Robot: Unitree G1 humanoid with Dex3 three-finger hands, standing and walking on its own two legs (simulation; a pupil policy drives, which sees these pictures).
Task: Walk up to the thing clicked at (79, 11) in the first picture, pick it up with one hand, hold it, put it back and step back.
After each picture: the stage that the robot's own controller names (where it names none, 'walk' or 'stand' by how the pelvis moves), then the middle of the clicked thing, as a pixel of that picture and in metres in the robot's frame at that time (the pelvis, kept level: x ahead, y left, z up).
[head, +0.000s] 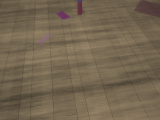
stand; (79, 6) +2.23 +0.02 -0.66
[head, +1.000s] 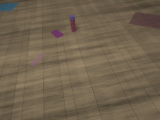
walk; (72, 23) +2.09 +0.23 -0.64
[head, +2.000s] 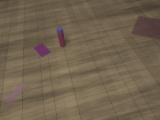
walk; (61, 37) +1.47 +0.34 -0.65
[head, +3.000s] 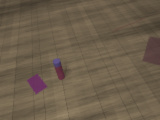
walk; (59, 69) +1.01 +0.31 -0.65
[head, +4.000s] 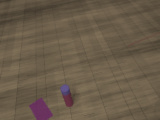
walk; (67, 96) +0.71 +0.21 -0.64
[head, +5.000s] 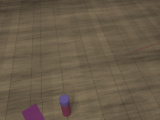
stand; (65, 106) +0.56 +0.15 -0.63
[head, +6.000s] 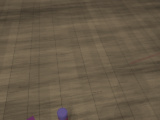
stand; (63, 119) +0.51 +0.15 -0.65
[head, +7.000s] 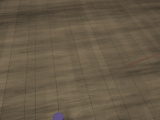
stand; out of the picture +0.49 +0.17 -0.65
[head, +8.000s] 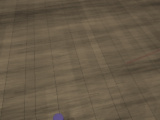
stand; out of the picture +0.47 +0.18 -0.66
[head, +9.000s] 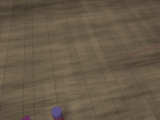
stand; (58, 118) +0.49 +0.20 -0.65
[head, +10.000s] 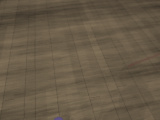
stand; out of the picture +0.45 +0.18 -0.66
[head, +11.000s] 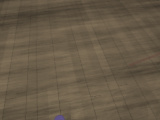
stand; out of the picture +0.46 +0.18 -0.66
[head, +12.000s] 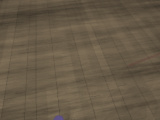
stand; out of the picture +0.46 +0.18 -0.66
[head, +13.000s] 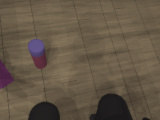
go down; (38, 55) +0.55 +0.16 -0.37
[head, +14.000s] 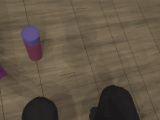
go down; (33, 46) +0.57 +0.16 -0.30
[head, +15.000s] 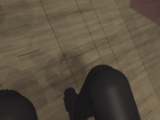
close in; out of the picture +0.57 +0.20 -0.20
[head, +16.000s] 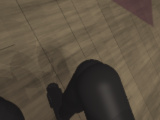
close; out of the picture +0.57 +0.23 -0.19
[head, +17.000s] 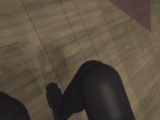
lift; out of the picture +0.53 +0.20 -0.19
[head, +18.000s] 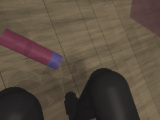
lift; (32, 50) +0.49 +0.05 -0.30
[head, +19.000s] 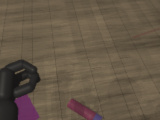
lift; (84, 111) +0.45 -0.03 -0.62
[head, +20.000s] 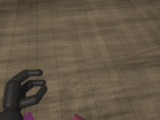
hold; out of the picture +0.44 -0.04 -0.70
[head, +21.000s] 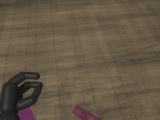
hold; (88, 117) +0.48 -0.05 -0.70
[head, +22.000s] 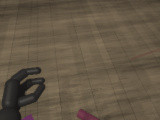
stand; out of the picture +0.50 -0.08 -0.71
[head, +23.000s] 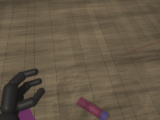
stand; (92, 109) +0.54 -0.10 -0.70
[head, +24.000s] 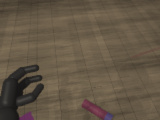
stand; (96, 110) +0.56 -0.12 -0.70
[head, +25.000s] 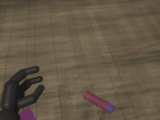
stand; (98, 101) +0.61 -0.14 -0.70
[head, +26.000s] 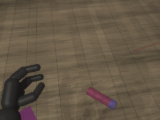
close; (101, 97) +0.63 -0.16 -0.69
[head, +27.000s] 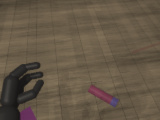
close; (103, 95) +0.65 -0.19 -0.69
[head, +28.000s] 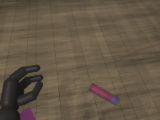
close; (103, 94) +0.68 -0.19 -0.69
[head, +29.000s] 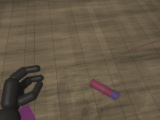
close; (103, 89) +0.70 -0.21 -0.69
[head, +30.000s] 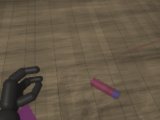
close; (104, 88) +0.70 -0.21 -0.69
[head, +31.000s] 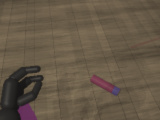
close; (104, 85) +0.72 -0.22 -0.68
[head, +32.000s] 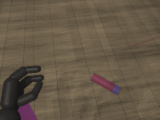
close; (105, 83) +0.71 -0.22 -0.67
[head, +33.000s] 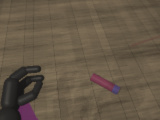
close; (104, 83) +0.72 -0.22 -0.67
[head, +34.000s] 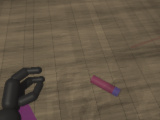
close; (104, 85) +0.71 -0.22 -0.67
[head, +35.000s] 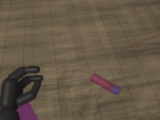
close; (104, 83) +0.70 -0.21 -0.67
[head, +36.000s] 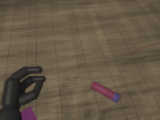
close; (105, 91) +0.69 -0.20 -0.69
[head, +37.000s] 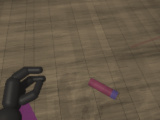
close; (102, 88) +0.68 -0.19 -0.68
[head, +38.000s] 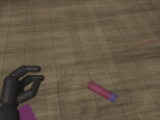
close; (101, 91) +0.67 -0.19 -0.68
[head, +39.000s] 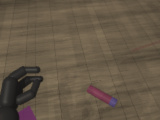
close; (101, 95) +0.64 -0.17 -0.68
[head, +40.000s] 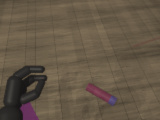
close; (101, 94) +0.63 -0.17 -0.67
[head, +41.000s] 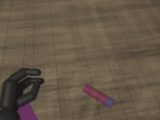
close; (98, 95) +0.60 -0.15 -0.68
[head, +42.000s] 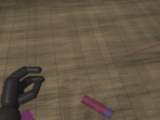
close; (96, 106) +0.58 -0.12 -0.69
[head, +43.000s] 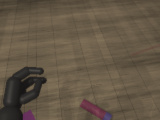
close; (95, 110) +0.55 -0.11 -0.69
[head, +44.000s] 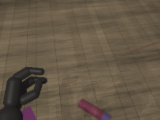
close; (93, 110) +0.52 -0.09 -0.69
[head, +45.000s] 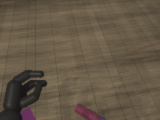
close; (90, 115) +0.49 -0.07 -0.69
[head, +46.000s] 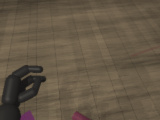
close; out of the picture +0.46 -0.05 -0.70
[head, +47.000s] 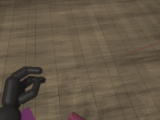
close; out of the picture +0.43 -0.02 -0.69
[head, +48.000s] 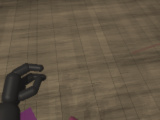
close; out of the picture +0.40 -0.01 -0.69
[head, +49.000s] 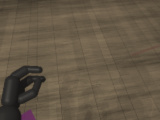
close; out of the picture +0.38 +0.01 -0.69
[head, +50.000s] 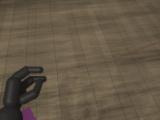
close; out of the picture +0.36 +0.02 -0.69
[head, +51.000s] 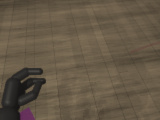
close; out of the picture +0.34 +0.04 -0.69
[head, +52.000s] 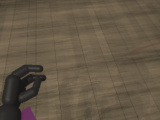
close; out of the picture +0.33 +0.04 -0.69
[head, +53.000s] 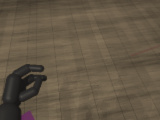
close; out of the picture +0.32 +0.05 -0.70
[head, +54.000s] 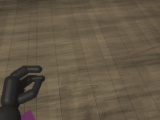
close; out of the picture +0.31 +0.05 -0.69
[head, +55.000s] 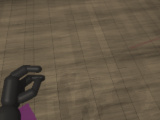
close; out of the picture +0.33 +0.05 -0.68
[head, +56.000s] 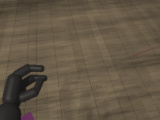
close; out of the picture +0.32 +0.05 -0.70
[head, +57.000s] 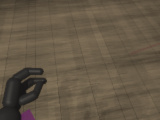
close; out of the picture +0.33 +0.04 -0.69
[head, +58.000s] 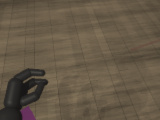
close; out of the picture +0.33 +0.04 -0.69
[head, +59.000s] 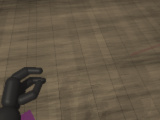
close; out of the picture +0.34 +0.04 -0.70
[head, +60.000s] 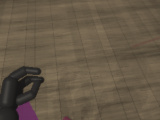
close; out of the picture +0.36 +0.03 -0.67
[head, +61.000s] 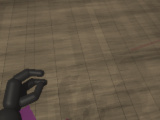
close; out of the picture +0.37 +0.02 -0.68
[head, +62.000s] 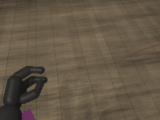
close; out of the picture +0.38 +0.01 -0.70
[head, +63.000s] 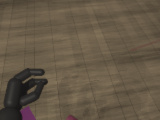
close; out of the picture +0.40 +0.00 -0.69
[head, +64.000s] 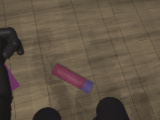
crouch; (72, 78) +0.48 -0.02 -0.47
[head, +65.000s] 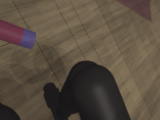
lower; out of the picture +0.55 +0.04 -0.28
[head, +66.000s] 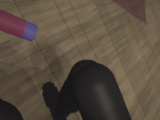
hold; (0, 20) +0.57 +0.03 -0.28
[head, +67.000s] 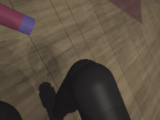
lower; out of the picture +0.59 +0.03 -0.28
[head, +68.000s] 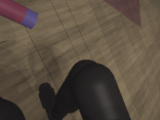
lower; (2, 5) +0.62 +0.02 -0.28
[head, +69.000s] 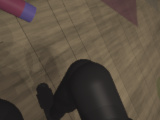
open; out of the picture +0.66 +0.00 -0.29
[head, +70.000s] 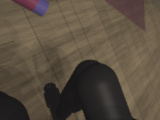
withdraw; out of the picture +0.69 -0.02 -0.28
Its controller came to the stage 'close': yes
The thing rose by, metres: 0.00
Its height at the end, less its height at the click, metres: -0.09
